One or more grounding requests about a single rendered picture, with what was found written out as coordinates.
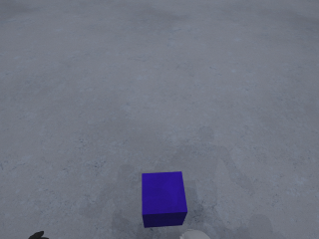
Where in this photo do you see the carton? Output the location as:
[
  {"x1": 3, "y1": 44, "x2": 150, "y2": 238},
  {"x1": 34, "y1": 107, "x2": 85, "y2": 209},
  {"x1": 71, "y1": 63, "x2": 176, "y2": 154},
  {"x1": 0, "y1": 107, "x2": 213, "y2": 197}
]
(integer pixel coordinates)
[{"x1": 142, "y1": 171, "x2": 188, "y2": 228}]

